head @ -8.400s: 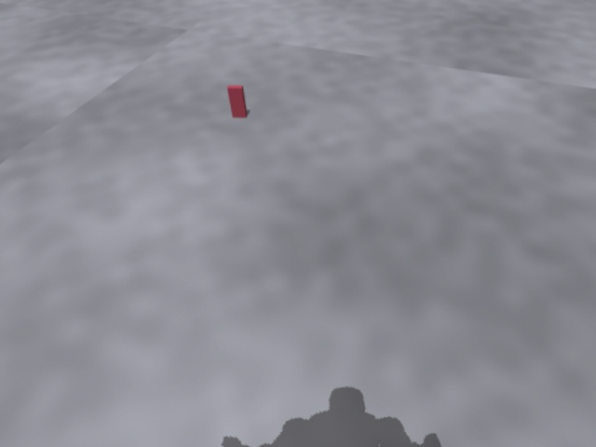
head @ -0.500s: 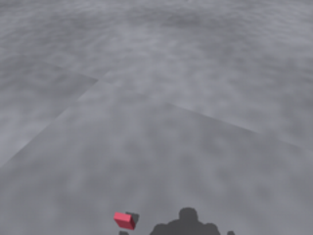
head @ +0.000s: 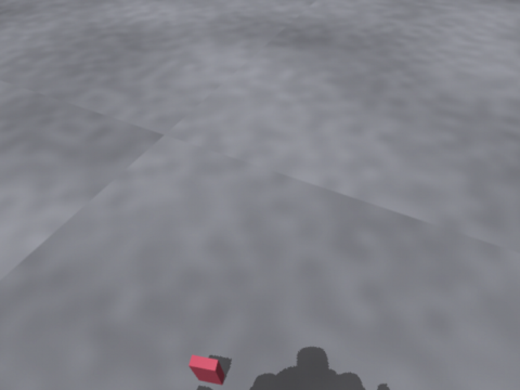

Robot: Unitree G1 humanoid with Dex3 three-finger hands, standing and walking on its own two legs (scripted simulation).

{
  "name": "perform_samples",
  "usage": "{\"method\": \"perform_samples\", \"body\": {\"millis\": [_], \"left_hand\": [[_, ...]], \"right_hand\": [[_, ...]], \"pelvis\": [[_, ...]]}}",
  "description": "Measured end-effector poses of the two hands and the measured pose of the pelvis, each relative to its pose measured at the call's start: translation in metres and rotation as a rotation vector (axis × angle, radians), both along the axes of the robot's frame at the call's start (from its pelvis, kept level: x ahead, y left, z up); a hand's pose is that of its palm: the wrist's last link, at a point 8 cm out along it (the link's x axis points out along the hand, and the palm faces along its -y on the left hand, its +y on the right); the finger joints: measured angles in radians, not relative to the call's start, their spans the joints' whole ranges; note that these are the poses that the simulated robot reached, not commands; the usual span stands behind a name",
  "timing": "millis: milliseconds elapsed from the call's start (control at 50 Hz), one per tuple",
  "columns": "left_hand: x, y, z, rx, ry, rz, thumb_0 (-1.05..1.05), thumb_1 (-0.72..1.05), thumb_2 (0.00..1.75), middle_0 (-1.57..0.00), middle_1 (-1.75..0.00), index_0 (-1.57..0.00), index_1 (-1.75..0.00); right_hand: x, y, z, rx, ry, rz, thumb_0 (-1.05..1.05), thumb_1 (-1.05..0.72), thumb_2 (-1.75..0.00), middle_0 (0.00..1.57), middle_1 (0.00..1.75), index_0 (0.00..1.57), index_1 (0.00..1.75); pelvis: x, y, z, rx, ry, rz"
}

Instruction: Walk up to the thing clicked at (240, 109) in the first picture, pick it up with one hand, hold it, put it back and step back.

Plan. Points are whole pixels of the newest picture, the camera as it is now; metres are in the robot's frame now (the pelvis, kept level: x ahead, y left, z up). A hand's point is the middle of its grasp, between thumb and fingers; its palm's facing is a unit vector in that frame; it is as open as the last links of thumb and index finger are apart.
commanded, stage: stand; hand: left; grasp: from the side
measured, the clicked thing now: (208, 370) +0.33 +0.21 -0.69
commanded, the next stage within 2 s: go down in 0.38 s
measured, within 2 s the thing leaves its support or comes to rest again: neither
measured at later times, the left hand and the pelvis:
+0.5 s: hand out of the picture +0.07 +0.26 -0.16, palm faces -0.03 -0.94 -0.35, open 7.4 cm; pelvis +0.00 +0.00 +0.00, yaw +0 degrees
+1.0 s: hand out of the picture +0.15 +0.28 -0.18, palm faces +0.05 -0.94 -0.34, open 16.0 cm; pelvis -0.01 +0.01 -0.05, yaw -1 degrees
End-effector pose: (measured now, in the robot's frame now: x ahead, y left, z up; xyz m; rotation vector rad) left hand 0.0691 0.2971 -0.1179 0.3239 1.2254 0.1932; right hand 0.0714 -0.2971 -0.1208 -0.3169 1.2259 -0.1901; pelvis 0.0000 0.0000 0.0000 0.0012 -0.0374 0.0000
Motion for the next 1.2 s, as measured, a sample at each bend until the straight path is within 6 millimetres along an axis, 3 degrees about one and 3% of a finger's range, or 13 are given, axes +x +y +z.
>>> {"method": "perform_samples", "body": {"millis": [500,560,680,760,940,1060,1200], "left_hand": [[-0.006,0.002,-0.001,0.001,0.018,0.0,0.0,0.9,0.9,-0.21,-0.3,-0.2,-0.29],[0.01,-0.001,0.0,-0.006,-0.058,0.027,0.0,0.86,0.86,-0.2,-0.26,-0.2,-0.25],[0.059,0.002,-0.009,-0.015,-0.124,0.019,0.0,0.61,0.6,-0.11,-0.14,-0.11,-0.13],[0.075,0.008,-0.011,-0.006,-0.152,0.014,0.0,0.39,0.41,-0.07,-0.1,-0.07,-0.09],[0.07,0.025,-0.025,-0.003,-0.142,0.027,0.0,-0.09,0.17,-0.06,-0.08,-0.06,-0.07],[0.064,0.027,-0.036,-0.014,-0.165,0.024,0.0,-0.34,0.1,-0.07,-0.08,-0.06,-0.08],[0.06,0.03,-0.042,-0.016,-0.176,0.037,-0.01,-0.5,0.04,-0.08,-0.07,-0.08,-0.07]], "right_hand": [[-0.006,0.001,-0.001,-0.001,0.017,-0.005,0.0,-0.91,-0.9,0.21,0.3,0.21,0.3],[0.0,0.007,0.0,0.002,-0.063,-0.015,0.01,-0.92,-0.9,0.21,0.3,0.2,0.3],[0.002,0.029,-0.006,0.039,-0.139,-0.02,0.01,-0.93,-0.9,0.2,0.3,0.2,0.3],[-0.002,0.04,-0.01,0.061,-0.162,-0.044,0.01,-0.92,-0.9,0.21,0.3,0.2,0.3],[0.005,0.045,-0.022,0.049,-0.227,-0.044,0.01,-0.86,-0.88,0.21,0.3,0.21,0.3],[0.026,0.044,-0.03,0.021,-0.296,-0.016,0.01,-0.84,-0.88,0.21,0.3,0.2,0.3],[0.054,0.05,-0.032,0.004,-0.388,0.025,0.01,-0.84,-0.88,0.21,0.3,0.2,0.3]], "pelvis": [[0.0,0.002,0.0,0.0,0.001,-0.003],[-0.005,0.003,-0.003,0.0,0.031,0.005],[-0.015,0.002,-0.014,-0.001,0.116,0.0],[-0.015,0.004,-0.02,-0.001,0.149,-0.01],[-0.012,0.011,-0.042,-0.009,0.216,-0.015],[-0.012,0.014,-0.059,-0.017,0.255,-0.011],[-0.011,0.014,-0.072,-0.028,0.284,-0.004]]}}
